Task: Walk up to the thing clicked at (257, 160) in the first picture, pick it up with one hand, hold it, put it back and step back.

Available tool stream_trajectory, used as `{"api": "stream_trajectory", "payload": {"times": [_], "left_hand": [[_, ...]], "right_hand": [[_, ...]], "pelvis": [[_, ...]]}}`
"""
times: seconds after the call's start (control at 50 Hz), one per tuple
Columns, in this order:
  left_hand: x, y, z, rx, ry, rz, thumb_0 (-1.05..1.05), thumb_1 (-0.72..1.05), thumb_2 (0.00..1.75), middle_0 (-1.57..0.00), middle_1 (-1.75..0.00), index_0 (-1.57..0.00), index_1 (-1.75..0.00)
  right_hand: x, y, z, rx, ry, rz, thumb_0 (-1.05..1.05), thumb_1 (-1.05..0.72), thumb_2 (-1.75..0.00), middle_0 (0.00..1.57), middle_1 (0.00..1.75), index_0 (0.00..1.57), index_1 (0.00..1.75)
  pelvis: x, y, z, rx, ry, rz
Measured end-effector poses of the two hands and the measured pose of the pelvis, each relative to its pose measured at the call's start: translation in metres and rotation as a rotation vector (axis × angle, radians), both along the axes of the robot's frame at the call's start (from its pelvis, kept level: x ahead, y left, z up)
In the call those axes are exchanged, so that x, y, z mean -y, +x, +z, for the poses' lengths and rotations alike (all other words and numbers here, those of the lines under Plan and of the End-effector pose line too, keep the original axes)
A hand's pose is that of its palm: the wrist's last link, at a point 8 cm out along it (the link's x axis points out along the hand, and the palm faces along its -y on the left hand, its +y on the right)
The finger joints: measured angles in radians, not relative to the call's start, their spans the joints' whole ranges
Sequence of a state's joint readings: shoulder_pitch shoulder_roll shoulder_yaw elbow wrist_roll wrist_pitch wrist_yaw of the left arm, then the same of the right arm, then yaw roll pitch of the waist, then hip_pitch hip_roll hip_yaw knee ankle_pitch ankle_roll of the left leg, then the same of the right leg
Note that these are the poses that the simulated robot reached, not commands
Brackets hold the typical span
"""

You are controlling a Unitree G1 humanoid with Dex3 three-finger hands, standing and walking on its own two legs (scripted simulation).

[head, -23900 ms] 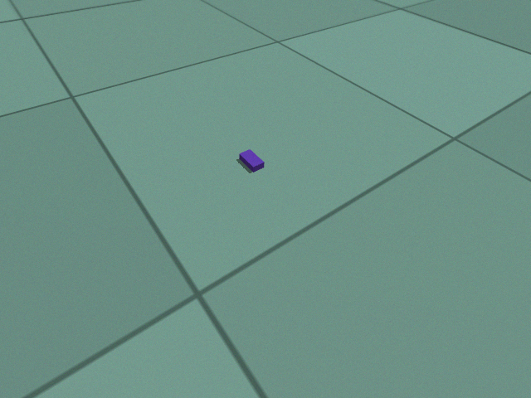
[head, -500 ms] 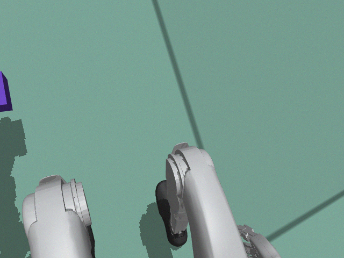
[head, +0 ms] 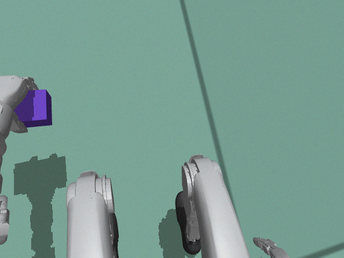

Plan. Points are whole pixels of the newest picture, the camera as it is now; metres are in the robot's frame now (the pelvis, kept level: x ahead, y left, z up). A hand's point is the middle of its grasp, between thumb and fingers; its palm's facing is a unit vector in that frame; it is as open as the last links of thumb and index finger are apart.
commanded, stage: lift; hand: left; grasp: from above
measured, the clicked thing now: (14, 110) +0.48 +0.31 -0.15
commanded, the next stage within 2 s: hold in 1.26 s
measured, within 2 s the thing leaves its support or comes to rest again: neither
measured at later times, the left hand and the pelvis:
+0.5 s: hand out of the picture +0.38 +0.27 +0.09, palm faces -0.43 -0.11 -0.90, open 10.2 cm; pelvis +0.01 -0.01 +0.16, yaw +4 degrees
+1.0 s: hand out of the picture +0.36 +0.23 +0.23, palm faces -0.44 -0.10 -0.89, open 10.2 cm; pelvis +0.05 -0.01 +0.31, yaw +4 degrees
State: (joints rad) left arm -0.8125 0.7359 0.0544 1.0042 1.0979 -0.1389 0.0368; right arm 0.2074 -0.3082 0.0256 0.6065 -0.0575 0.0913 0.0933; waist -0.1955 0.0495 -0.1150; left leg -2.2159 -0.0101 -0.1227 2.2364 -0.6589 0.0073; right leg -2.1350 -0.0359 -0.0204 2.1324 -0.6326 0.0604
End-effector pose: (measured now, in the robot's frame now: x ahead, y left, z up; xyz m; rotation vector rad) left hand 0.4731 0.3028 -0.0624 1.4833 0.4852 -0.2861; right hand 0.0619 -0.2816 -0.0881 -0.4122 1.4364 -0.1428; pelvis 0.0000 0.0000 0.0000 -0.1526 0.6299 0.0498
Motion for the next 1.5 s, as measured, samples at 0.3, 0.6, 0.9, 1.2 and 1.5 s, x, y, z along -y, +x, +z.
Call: {"api": "stream_trajectory", "payload": {"times": [0.3,0.6,0.9,1.2,1.5], "left_hand": [[0.013,-0.051,0.118,0.05,-0.025,-0.026,0.0,0.05,0.43,-0.6,-0.55,-0.65,-0.5],[0.039,-0.102,0.249,0.029,-0.037,0.008,0.0,0.03,0.44,-0.62,-0.54,-0.67,-0.49],[0.062,-0.113,0.334,0.041,-0.027,0.018,0.0,0.03,0.44,-0.61,-0.55,-0.67,-0.49],[0.064,-0.097,0.381,0.037,-0.009,0.046,0.0,0.03,0.44,-0.62,-0.54,-0.67,-0.49],[0.061,-0.088,0.412,0.022,-0.005,0.017,0.0,0.03,0.44,-0.62,-0.54,-0.67,-0.49]], "right_hand": [[-0.019,0.064,0.066,0.22,0.064,0.0,0.01,-0.9,-0.89,0.2,0.3,0.21,0.29],[-0.019,0.083,0.176,0.341,0.096,-0.054,0.01,-0.89,-0.89,0.2,0.3,0.21,0.29],[-0.006,0.088,0.266,0.411,0.08,-0.093,0.01,-0.89,-0.89,0.2,0.3,0.21,0.3],[-0.015,0.099,0.314,0.406,0.093,-0.117,0.01,-0.89,-0.89,0.2,0.3,0.21,0.3],[-0.029,0.13,0.337,0.437,0.134,-0.108,0.01,-0.89,-0.89,0.2,0.3,0.21,0.29]], "pelvis": [[0.001,0.002,0.083,0.055,0.041,0.014],[0.01,0.015,0.199,0.201,0.1,0.016],[0.016,0.039,0.287,0.341,0.131,0.018],[0.009,0.062,0.337,0.43,0.144,0.01],[0.002,0.083,0.36,0.479,0.151,0.004]]}}
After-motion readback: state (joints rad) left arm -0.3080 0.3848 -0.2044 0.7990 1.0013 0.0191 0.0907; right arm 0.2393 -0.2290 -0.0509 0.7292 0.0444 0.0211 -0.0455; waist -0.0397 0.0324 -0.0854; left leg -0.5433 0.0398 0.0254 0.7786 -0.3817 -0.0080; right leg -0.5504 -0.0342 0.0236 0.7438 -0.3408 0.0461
